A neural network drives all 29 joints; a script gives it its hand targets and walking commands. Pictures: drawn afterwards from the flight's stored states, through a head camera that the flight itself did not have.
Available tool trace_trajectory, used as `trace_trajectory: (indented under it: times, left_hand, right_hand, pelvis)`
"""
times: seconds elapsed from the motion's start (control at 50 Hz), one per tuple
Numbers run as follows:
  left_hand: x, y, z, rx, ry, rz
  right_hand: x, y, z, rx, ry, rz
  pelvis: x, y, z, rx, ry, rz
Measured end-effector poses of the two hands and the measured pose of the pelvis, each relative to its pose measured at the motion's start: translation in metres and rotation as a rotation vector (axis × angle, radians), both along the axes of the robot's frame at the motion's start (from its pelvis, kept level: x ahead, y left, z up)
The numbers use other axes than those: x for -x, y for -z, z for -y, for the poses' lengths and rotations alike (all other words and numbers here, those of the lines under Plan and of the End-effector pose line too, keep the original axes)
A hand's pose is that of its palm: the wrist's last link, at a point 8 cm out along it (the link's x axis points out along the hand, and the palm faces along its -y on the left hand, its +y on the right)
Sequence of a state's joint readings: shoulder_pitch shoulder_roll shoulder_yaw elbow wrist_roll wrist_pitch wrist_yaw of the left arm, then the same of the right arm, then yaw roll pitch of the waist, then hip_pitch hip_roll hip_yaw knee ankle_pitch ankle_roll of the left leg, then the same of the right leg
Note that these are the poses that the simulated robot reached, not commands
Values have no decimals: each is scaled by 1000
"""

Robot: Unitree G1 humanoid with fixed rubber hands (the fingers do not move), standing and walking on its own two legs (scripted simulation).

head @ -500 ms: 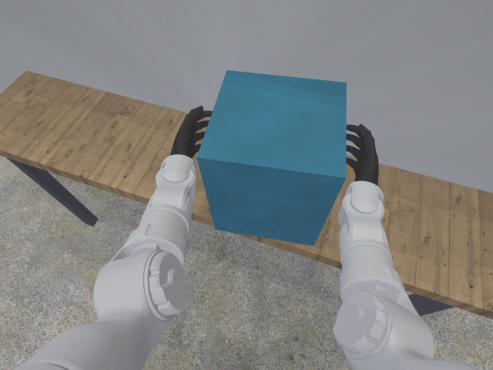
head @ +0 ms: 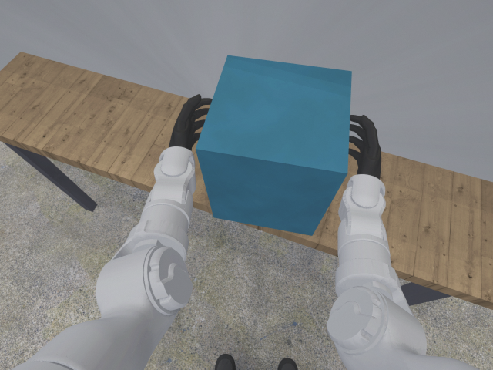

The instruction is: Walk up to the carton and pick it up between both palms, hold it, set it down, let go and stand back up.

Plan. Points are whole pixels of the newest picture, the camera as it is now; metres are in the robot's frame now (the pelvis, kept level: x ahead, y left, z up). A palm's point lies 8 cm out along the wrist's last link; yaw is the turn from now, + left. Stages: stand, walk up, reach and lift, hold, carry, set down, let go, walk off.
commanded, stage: set down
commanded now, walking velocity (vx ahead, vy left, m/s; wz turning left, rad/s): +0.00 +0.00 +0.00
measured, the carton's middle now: (273, 153) +0.48 -0.05 -0.02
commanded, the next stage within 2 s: none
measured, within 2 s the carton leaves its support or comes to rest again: neither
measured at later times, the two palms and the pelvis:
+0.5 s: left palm (184, 146) +0.46 +0.10 +0.04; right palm (365, 169) +0.40 -0.19 +0.04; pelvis +0.00 +0.00 +0.00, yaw +0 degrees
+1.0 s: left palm (185, 147) +0.47 +0.10 +0.03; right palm (364, 168) +0.40 -0.19 +0.03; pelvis +0.00 +0.00 +0.00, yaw -2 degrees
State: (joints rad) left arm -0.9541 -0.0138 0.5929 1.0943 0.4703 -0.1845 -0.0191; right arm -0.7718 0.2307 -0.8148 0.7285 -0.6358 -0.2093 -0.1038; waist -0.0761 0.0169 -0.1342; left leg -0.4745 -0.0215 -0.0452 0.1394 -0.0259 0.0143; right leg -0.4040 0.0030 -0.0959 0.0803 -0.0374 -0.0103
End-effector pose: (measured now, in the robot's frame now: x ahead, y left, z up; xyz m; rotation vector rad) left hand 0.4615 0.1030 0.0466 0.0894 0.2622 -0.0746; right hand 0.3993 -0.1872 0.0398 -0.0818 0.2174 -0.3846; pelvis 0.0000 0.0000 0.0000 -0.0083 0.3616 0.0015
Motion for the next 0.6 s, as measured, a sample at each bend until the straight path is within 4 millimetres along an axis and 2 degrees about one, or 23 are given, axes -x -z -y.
trace_trajectory:
  times: [0.6]
  left_hand:
    - [1, 6, 0, 13, -2, 27]
  right_hand:
    - [2, 1, -1, 24, -9, 2]
  pelvis:
    - [2, -1, 0, -2, 4, 17]
